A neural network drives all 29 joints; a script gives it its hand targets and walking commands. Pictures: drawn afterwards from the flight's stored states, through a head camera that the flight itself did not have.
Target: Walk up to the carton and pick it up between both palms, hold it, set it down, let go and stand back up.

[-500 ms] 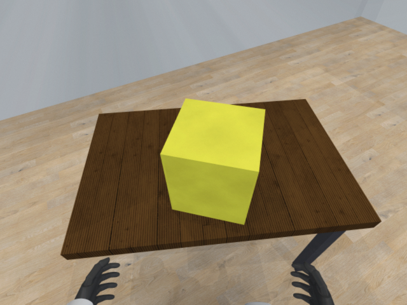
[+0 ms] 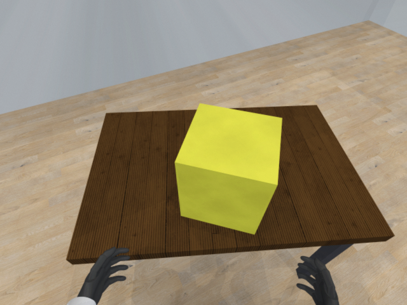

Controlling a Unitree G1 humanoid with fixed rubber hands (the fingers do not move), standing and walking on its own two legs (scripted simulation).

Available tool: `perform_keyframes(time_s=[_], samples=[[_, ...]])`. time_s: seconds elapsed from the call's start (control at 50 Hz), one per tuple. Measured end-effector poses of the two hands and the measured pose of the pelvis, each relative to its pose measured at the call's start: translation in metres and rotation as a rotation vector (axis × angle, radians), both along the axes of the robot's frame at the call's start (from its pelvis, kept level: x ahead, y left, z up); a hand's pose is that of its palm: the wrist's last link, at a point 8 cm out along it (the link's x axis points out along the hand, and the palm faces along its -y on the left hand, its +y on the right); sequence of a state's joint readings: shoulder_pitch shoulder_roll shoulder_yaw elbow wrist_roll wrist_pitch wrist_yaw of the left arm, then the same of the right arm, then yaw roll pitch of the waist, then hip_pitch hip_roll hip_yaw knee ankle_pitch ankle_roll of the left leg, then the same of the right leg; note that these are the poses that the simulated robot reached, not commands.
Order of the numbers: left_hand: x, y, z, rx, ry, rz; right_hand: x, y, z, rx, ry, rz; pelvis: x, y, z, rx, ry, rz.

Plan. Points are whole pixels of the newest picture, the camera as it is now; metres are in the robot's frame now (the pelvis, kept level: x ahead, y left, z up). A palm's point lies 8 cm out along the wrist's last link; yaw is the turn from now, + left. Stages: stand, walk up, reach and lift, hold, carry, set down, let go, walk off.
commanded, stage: reach and lift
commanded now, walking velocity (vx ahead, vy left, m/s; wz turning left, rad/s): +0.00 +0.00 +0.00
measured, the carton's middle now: (227, 170) +0.43 -0.05 -0.06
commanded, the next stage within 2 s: none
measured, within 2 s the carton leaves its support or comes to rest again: neither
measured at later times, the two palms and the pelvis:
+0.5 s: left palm (87, 270) +0.20 +0.24 -0.05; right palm (310, 285) +0.16 -0.19 -0.05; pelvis -0.01 +0.03 -0.01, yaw +1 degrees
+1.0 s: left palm (93, 225) +0.27 +0.24 +0.00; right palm (313, 244) +0.22 -0.20 -0.01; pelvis +0.00 +0.02 +0.01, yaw +1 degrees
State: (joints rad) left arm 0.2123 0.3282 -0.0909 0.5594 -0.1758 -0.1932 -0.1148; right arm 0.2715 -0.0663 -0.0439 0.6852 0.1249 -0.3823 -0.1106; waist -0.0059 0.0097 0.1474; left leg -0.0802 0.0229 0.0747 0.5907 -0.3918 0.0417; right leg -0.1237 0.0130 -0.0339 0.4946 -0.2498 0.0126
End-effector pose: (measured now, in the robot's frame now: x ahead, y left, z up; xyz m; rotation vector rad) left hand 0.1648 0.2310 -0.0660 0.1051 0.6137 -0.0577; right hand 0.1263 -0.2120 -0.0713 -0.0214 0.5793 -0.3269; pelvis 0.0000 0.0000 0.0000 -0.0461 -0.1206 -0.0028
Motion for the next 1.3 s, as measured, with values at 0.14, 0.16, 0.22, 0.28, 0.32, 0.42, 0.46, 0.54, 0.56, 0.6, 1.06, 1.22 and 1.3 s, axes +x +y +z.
perform_keyframes(time_s=[0.14,0.16,0.22,0.28,0.32,0.42,0.46,0.54,0.56,0.6,1.06,1.22,1.3], samples=[[0.005,0.007,0.008,-0.005,-0.059,-0.045,0.012,0.01,0.005,-0.014,-0.086,0.002,0.002,0.01,-0.001,-0.009,-0.009,0.002],[0.005,0.008,0.009,-0.007,-0.069,-0.048,0.013,0.011,0.005,-0.018,-0.097,0.004,0.002,0.011,-0.002,-0.01,-0.009,0.004],[0.008,0.012,0.01,-0.007,-0.096,-0.057,0.016,0.015,0.007,-0.021,-0.128,-0.003,0.001,0.015,-0.003,-0.014,-0.014,0.007],[0.01,0.014,0.011,-0.016,-0.117,-0.061,0.018,0.018,0.007,-0.022,-0.144,-0.016,-0.001,0.019,-0.005,-0.018,-0.019,0.011],[0.012,0.014,0.013,-0.019,-0.135,-0.064,0.019,0.02,0.008,-0.024,-0.155,-0.024,-0.002,0.022,-0.005,-0.02,-0.02,0.012],[0.021,0.015,0.019,-0.029,-0.183,-0.066,0.025,0.024,0.014,-0.019,-0.199,-0.053,-0.006,0.028,-0.006,-0.023,-0.012,0.011],[0.026,0.015,0.02,-0.034,-0.192,-0.071,0.028,0.026,0.016,-0.019,-0.21,-0.062,-0.008,0.03,-0.006,-0.024,-0.011,0.013],[0.039,0.013,0.021,-0.038,-0.195,-0.086,0.037,0.024,0.02,-0.015,-0.217,-0.091,-0.01,0.034,-0.006,-0.027,0.003,0.014],[0.043,0.012,0.023,-0.041,-0.201,-0.087,0.04,0.023,0.022,-0.015,-0.222,-0.101,-0.01,0.035,-0.006,-0.027,0.009,0.014],[0.051,0.01,0.026,-0.044,-0.215,-0.093,0.046,0.021,0.028,-0.017,-0.236,-0.111,-0.01,0.036,-0.006,-0.027,0.012,0.016],[0.111,0.002,0.072,-0.026,-0.24,-0.087,0.105,0.015,0.062,0.012,-0.251,-0.076,-0.002,0.017,0.006,-0.008,0.046,0.017],[0.137,-0.002,0.08,-0.01,-0.223,-0.058,0.125,0.013,0.062,0.045,-0.229,-0.087,-0.004,0.003,0.006,0.001,0.071,0.028],[0.15,-0.01,0.086,-0.011,-0.224,-0.066,0.136,0.008,0.068,0.036,-0.241,-0.092,-0.003,-0.004,0.007,0.001,0.09,0.027]])
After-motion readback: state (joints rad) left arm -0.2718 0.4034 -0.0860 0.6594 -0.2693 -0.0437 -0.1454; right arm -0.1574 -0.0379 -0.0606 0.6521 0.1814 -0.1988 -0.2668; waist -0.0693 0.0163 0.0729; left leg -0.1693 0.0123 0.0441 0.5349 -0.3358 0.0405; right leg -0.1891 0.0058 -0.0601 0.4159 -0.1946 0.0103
